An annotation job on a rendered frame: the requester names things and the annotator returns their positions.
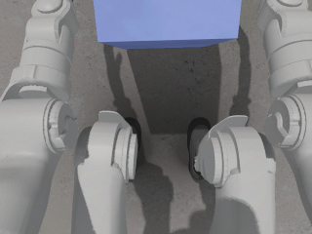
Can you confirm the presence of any right robot foot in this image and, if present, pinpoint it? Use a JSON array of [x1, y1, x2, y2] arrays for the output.
[[187, 117, 212, 180]]

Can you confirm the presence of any carton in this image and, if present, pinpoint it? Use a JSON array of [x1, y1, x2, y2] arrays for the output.
[[93, 0, 242, 50]]

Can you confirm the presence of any right robot thigh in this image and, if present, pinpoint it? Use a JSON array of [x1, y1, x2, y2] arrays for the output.
[[203, 126, 276, 234]]

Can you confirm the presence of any robot right forearm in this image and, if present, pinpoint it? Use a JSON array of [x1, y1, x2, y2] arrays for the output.
[[255, 0, 312, 99]]

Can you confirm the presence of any robot right upper arm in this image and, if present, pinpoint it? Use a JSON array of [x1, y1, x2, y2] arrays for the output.
[[263, 94, 312, 225]]

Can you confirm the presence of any robot left forearm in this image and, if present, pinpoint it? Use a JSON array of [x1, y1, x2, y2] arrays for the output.
[[0, 0, 80, 102]]

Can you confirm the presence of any robot left upper arm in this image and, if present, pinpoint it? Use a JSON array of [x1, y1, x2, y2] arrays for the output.
[[0, 97, 79, 234]]

